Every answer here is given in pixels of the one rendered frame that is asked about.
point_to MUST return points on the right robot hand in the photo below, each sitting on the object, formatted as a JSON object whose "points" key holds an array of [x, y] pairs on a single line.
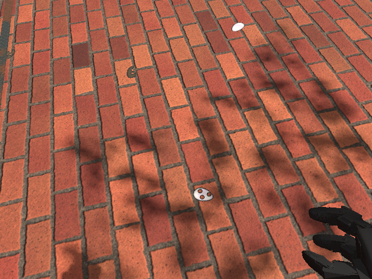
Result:
{"points": [[357, 250]]}

